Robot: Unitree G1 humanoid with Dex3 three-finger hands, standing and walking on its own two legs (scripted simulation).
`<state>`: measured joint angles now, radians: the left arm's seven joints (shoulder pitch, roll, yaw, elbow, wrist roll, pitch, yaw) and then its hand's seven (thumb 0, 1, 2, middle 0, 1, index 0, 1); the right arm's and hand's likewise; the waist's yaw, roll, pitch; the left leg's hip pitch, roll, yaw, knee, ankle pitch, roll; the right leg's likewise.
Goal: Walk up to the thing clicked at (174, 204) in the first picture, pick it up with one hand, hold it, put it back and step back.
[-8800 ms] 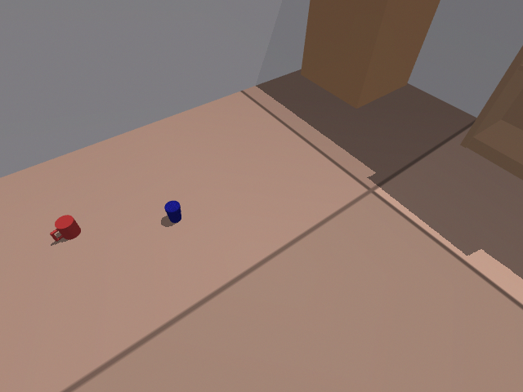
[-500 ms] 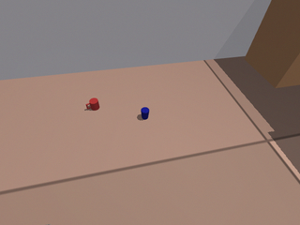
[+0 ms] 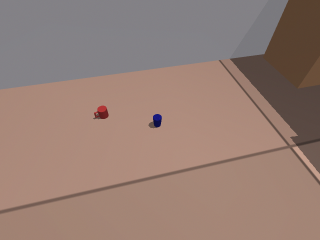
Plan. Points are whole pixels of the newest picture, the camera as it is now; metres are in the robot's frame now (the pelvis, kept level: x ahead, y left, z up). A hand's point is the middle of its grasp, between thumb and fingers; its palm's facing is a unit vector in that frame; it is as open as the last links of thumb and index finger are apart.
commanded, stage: walk up
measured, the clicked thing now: (157, 121) +1.09 +0.04 -0.73
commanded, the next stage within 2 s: stand in 0.26 s
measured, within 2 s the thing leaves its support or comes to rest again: neither
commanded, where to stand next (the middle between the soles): +0.05 +0.00 m, yaw +2 degrees
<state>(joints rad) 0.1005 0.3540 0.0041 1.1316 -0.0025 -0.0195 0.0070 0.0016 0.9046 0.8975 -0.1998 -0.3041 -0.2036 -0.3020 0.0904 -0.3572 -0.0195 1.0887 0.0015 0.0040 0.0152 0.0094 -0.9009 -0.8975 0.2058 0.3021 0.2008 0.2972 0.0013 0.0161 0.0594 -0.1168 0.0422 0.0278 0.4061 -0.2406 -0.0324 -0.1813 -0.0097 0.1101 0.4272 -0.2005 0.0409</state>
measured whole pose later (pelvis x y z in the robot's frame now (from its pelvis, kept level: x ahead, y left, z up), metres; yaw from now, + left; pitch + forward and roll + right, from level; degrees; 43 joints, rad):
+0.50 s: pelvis +0.00 -0.01 +0.00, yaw +1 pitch -2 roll +0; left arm 0.08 0.35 0.00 1.14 0.01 -0.01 0.00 0.00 0.90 0.90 -0.20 -0.30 -0.20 -0.30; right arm 0.10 -0.36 -0.02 1.13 -0.01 0.00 0.01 0.01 -0.90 -0.90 0.21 0.30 0.20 0.30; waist -0.02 0.00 0.07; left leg -0.10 0.05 0.02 0.34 -0.20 -0.04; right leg -0.16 -0.01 0.10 0.37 -0.17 0.04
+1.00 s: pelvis +0.00 -0.01 +0.00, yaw +1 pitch -2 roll +0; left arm 0.12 0.35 0.00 1.13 0.01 -0.01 0.00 0.00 0.90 0.90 -0.20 -0.30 -0.20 -0.30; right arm 0.10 -0.36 -0.01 1.12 -0.01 0.00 0.01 0.01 -0.90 -0.90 0.21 0.30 0.20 0.30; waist -0.01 0.00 0.06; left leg -0.10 0.05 0.01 0.34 -0.20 -0.04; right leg -0.16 -0.01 0.09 0.37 -0.17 0.03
